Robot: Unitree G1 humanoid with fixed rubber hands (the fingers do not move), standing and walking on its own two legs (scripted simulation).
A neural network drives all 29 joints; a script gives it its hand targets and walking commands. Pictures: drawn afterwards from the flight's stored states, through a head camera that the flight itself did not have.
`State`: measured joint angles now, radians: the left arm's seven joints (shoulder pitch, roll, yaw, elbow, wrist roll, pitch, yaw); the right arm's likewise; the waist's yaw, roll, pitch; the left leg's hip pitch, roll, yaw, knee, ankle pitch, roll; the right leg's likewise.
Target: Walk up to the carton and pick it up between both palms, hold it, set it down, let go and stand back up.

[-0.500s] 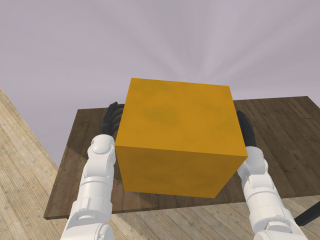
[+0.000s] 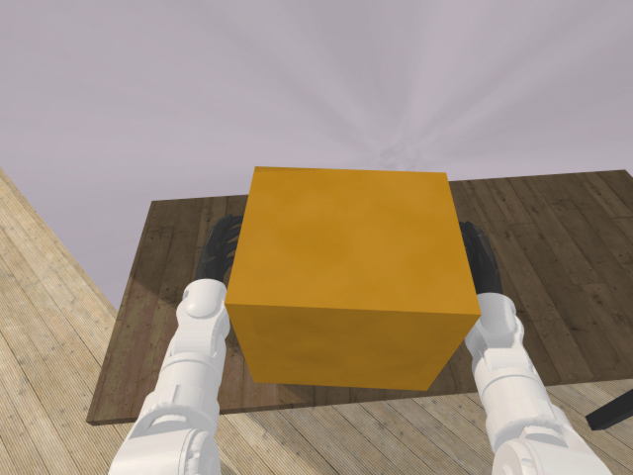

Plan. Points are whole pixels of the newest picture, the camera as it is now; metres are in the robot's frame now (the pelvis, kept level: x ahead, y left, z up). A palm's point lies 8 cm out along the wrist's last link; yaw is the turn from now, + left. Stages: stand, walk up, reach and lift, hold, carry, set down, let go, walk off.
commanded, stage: set down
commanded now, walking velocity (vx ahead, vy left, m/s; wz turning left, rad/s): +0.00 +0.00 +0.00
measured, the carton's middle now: (344, 283) +0.38 -0.02 +0.00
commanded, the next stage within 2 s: none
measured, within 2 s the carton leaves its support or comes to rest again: rests again in 0.98 s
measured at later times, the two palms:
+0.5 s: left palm (227, 285) +0.38 +0.15 +0.01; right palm (480, 295) +0.35 -0.21 +0.01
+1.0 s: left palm (234, 297) +0.39 +0.15 -0.03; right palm (472, 306) +0.35 -0.21 -0.03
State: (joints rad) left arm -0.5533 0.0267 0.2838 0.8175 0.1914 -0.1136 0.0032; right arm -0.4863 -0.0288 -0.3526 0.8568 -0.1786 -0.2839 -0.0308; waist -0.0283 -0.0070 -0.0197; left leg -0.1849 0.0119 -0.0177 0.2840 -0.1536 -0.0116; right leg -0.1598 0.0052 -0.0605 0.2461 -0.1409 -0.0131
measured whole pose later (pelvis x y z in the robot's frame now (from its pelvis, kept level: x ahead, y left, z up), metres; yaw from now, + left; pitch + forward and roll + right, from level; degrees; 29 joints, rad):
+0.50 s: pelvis +0.00 +0.00 +0.00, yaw -1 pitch +11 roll -1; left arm -0.61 0.04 0.29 1.04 0.18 -0.30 0.05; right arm -0.54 -0.05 -0.41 0.99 -0.22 -0.39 -0.02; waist -0.03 0.01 -0.07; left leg -0.34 0.02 0.00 0.30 -0.15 -0.01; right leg -0.32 0.01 -0.05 0.26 -0.12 -0.01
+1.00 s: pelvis +0.00 +0.00 -0.01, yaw -1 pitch +19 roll -1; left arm -0.67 0.08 0.26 1.27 0.11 -0.51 0.08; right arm -0.59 -0.07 -0.41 1.14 -0.22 -0.51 -0.03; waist -0.05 0.03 -0.14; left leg -0.55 0.02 0.00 0.37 -0.16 -0.01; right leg -0.52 0.01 -0.06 0.32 -0.13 -0.01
